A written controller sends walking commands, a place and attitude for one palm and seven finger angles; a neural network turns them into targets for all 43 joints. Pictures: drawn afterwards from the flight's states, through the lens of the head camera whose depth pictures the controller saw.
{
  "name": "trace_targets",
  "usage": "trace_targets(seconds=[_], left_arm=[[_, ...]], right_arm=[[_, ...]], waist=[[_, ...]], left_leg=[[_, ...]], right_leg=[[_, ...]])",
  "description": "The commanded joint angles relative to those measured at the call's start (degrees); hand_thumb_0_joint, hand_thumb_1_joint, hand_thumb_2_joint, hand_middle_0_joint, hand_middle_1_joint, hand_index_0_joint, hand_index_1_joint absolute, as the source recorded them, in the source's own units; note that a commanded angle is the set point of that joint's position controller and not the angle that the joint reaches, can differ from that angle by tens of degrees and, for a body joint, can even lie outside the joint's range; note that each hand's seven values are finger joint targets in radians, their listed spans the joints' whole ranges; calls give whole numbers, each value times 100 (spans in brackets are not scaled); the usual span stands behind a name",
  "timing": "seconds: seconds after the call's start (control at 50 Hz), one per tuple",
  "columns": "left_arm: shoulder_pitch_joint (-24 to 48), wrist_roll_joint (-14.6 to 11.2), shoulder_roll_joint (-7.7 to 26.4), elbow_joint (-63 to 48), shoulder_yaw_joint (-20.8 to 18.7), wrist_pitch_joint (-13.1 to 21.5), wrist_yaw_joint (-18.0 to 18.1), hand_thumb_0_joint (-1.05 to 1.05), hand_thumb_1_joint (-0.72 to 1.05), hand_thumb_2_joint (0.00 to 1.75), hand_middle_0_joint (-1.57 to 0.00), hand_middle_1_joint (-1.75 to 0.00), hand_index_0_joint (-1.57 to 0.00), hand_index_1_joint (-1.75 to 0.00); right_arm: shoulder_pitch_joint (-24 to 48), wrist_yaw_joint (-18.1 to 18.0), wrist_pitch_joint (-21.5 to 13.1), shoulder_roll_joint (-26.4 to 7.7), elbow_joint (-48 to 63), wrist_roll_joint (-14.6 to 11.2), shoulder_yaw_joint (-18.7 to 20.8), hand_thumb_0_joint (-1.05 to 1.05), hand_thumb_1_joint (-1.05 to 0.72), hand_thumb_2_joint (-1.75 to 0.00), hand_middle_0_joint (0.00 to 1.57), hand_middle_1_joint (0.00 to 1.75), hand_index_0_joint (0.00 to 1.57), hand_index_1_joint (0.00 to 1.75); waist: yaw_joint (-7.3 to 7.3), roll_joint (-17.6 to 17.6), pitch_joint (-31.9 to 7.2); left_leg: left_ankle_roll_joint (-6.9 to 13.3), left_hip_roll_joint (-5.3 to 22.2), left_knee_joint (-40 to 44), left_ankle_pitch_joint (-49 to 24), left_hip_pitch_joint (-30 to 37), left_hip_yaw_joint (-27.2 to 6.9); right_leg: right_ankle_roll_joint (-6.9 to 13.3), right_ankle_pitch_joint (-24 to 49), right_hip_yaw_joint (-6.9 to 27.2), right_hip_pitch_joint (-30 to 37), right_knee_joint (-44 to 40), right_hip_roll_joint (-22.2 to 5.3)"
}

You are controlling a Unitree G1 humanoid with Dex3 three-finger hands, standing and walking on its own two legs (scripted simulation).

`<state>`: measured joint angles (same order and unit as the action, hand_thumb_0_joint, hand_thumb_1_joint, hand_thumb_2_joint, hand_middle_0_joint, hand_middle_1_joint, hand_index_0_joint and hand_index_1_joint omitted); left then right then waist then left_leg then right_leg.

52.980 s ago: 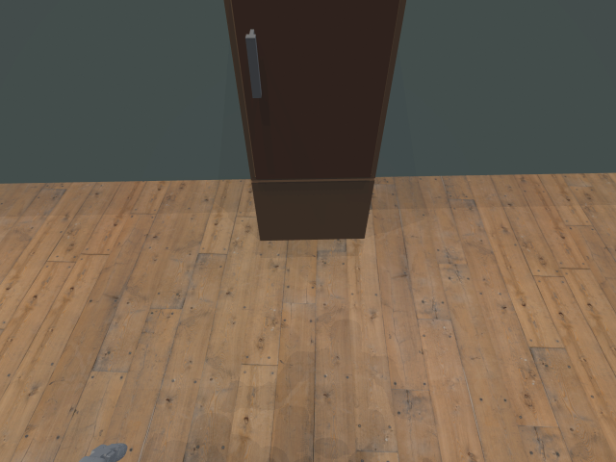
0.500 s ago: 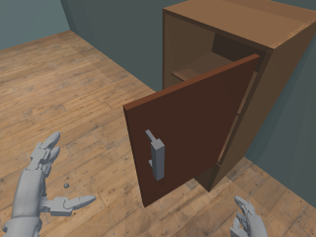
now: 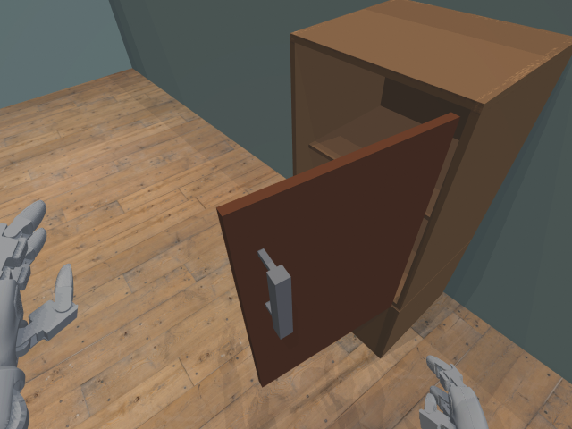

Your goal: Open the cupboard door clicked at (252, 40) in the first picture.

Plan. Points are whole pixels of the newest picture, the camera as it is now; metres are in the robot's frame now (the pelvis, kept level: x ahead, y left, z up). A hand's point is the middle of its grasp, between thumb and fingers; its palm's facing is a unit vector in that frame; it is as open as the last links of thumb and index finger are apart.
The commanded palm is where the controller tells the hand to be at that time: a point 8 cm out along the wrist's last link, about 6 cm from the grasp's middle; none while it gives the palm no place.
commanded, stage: draw the hand back to the body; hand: left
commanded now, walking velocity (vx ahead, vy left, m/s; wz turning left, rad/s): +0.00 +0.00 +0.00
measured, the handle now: (274, 294) +0.31 +0.07 +0.02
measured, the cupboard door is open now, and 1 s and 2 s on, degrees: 80 80 80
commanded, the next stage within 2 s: step back with the hand held close in 0.30 s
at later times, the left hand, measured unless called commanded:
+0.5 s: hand (73, 311) +0.18 +0.25 +0.16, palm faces +0.44 -0.79 -0.44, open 7.4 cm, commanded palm +0.13 +0.29 +0.17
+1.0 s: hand (25, 365) +0.13 +0.27 +0.15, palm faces +0.40 -0.76 -0.52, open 7.4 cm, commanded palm +0.07 +0.31 +0.17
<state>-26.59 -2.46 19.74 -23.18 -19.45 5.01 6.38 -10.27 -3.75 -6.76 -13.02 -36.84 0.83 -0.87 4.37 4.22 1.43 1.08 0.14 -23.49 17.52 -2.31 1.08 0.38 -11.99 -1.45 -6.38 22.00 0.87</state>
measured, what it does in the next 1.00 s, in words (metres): shifts its weight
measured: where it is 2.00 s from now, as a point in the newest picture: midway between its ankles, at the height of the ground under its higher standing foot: outside the picture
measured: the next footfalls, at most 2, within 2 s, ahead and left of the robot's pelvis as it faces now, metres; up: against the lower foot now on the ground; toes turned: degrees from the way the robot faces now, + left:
right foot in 1.74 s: -0.29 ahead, -0.10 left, +0.00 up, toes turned -6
left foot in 1.90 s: -0.09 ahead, +0.08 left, +0.00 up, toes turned -5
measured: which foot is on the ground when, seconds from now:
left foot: down 0.00-1.00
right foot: down 0.00-1.00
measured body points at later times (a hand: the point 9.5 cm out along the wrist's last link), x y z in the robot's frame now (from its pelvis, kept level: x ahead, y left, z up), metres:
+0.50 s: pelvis -0.01 -0.01 +0.00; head -0.02 -0.03 +0.45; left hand +0.15 +0.29 +0.18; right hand +0.17 -0.23 -0.09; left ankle -0.05 +0.10 -0.74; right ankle +0.00 -0.12 -0.74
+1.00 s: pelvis -0.08 +0.02 -0.02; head -0.06 +0.02 +0.43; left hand +0.10 +0.31 +0.18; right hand +0.08 -0.23 -0.09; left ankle -0.05 +0.10 -0.74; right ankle +0.00 -0.12 -0.74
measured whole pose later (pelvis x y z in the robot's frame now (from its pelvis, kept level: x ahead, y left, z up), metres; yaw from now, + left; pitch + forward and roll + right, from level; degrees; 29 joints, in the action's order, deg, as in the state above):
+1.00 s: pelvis -0.08 +0.02 -0.02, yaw -2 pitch +0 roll +0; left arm -31.6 0.4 22.6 -28.9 -24.3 11.1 8.7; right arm -11.8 -5.4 -2.4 -12.8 -30.7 0.7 0.9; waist 0.1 -0.2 2.6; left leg 3.3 -1.5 -33.7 15.3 -18.4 3.9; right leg -1.2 -7.9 1.2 -22.3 30.5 -0.8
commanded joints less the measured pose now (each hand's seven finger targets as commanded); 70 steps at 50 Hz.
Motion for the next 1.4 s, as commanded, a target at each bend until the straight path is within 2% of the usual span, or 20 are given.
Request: trace_targets(seconds=[0.0,0.08,0.34,0.4,0.42,0.44,0.48,0.52,0.66,0.8,0.94,1.02,1.1,1.14,1.18,1.24,1.28,1.3,1.34,1.38], left_arm=[[347,13,931,-975,-571,329,78,0,90,90,-20,-30,-20,-30],[465,37,980,-1226,-576,365,88,0,90,90,-20,-30,-20,-30],[471,7,957,-1003,-570,415,88,0,90,90,-20,-30,-20,-30],[981,21,1253,-1295,-760,471,129,0,90,90,-20,-30,-20,-30],[1246,13,1769,-1286,-1365,699,168,0,90,90,-20,-30,-20,-30],[549,32,1329,-709,-1092,696,106,0,90,90,-20,-30,-20,-30],[243,69,1108,-904,-822,746,49,0,90,90,-20,-30,-20,-30],[17,74,1129,-1002,-853,794,87,0,90,90,-20,-30,-20,-30],[-505,66,1391,-1395,-1168,762,203,0,90,90,-20,-30,-20,-30],[-599,140,1436,-1631,-1316,856,285,0,90,90,-20,-30,-20,-30],[-202,322,1228,-1696,-1184,943,415,0,90,90,-20,-30,-20,-30],[9,388,1214,-1823,-1169,1036,519,0,90,90,-20,-30,-20,-30],[39,467,1249,-1829,-1345,1138,592,0,90,90,-20,-30,-20,-30],[111,494,1248,-1732,-1404,1170,549,0,90,90,-20,-30,-20,-30],[104,441,1265,-1652,-1399,1230,465,0,90,90,-20,-30,-20,-30],[-8,250,1354,-1648,-1318,1246,362,0,90,90,-20,-30,-20,-30],[-108,180,1425,-1724,-1287,1234,368,0,90,90,-20,-30,-20,-30],[-198,157,1490,-1743,-1370,1242,396,0,90,90,-20,-30,-20,-30],[-431,135,1576,-1857,-1499,1210,412,0,90,90,-20,-30,-20,-30],[-514,162,1581,-2177,-1633,1298,397,0,90,90,-20,-30,-20,-30]], right_arm=[[654,-59,-293,-622,873,-35,240,0,-90,-90,20,30,20,30],[681,-57,-303,-595,891,-35,228,0,-90,-90,20,30,20,30],[731,-105,-366,-561,827,-45,234,0,-90,-90,20,30,20,30],[782,-117,-401,-595,804,-37,228,0,-90,-90,20,30,20,30],[610,-144,-298,-704,1009,-123,211,0,-90,-90,20,30,20,30],[579,-149,-200,-618,922,-78,241,0,-90,-90,20,30,20,30],[586,-108,-86,-683,1020,-64,273,0,-90,-90,20,30,20,30],[599,-139,-29,-691,1067,-51,281,0,-90,-90,20,30,20,30],[627,-169,235,-675,1361,-110,395,0,-90,-90,20,30,20,30],[607,-207,250,-738,1470,-101,444,0,-90,-90,20,30,20,30],[285,-259,90,-780,1494,-27,474,0,-90,-90,20,30,20,30],[166,-306,1,-781,1407,17,479,0,-90,-90,20,30,20,30],[217,-345,-141,-755,1343,71,455,0,-90,-90,20,30,20,30],[230,-308,-194,-718,1355,45,449,0,-90,-90,20,30,20,30],[195,-229,-259,-698,1316,-27,457,0,-90,-90,20,30,20,30],[154,-116,-249,-622,1185,-58,474,0,-90,-90,20,30,20,30],[193,-25,-180,-511,1043,-60,430,0,-90,-90,20,30,20,30],[249,-14,-146,-505,993,-64,435,0,-90,-90,20,30,20,30],[303,-24,-87,-516,1062,-97,425,0,-90,-90,20,30,20,30],[468,-96,-119,-738,1229,-81,463,0,-90,-90,20,30,20,30]], waist=[[-8,-196,-391],[-5,39,-520],[-14,-179,-257],[-12,-29,-424],[-366,-280,108],[-368,-660,-34],[-391,-569,-405],[-372,-167,-746],[-351,-328,-1185],[-317,82,-930],[-473,-254,-427],[-543,-203,-392],[-471,487,-483],[-450,482,-399],[-467,21,-271],[-550,-1063,-484],[-552,-1367,-675],[-549,-1243,-767],[-532,-1066,-858],[-441,531,-714]], left_leg=[[-36,199,322,-2062,-340,19],[-30,166,334,-1996,-293,17],[13,145,384,-1336,-358,16],[14,123,369,-1275,-321,4],[84,189,213,-750,-651,-48],[108,162,53,-769,-568,-107],[87,177,-34,-998,-495,-36],[62,250,82,-1398,-524,-55],[3,379,-10,-2213,-945,-136],[177,565,338,-1181,-1982,-427],[378,518,214,1598,-3198,-591],[412,531,0,2068,-3117,-707],[607,1040,829,2444,-4051,-1216],[713,1238,893,2490,-4551,-1291],[588,923,278,1974,-4243,-1034],[141,124,-1175,1158,-2691,-390],[-17,-76,-2000,614,-1842,-212],[-40,-88,-2056,450,-1627,-216],[40,53,-1188,378,-1520,-364],[417,886,370,1125,-2629,-1278]], right_leg=[[72,1256,78,458,-241,-133],[77,1215,126,490,-232,-124],[75,717,200,326,-422,-117],[94,691,245,402,-430,-134],[117,938,926,-410,-767,-365],[121,1023,921,-444,-793,-476],[117,1358,905,-382,-670,-562],[107,1911,762,-138,-332,-552],[43,2833,642,141,305,-490],[-45,1953,573,285,788,-306],[33,289,965,-19,808,-421],[104,-604,1095,-561,636,-492],[-86,91,540,410,1957,0],[-139,313,457,824,2452,99],[-16,656,833,442,1913,-68],[426,481,2057,-1100,281,-973],[711,291,2276,-1766,-285,-1470],[780,643,2166,-1835,-243,-1527],[508,521,1638,-1801,152,-1185],[-2,-429,848,-1175,1487,-161]])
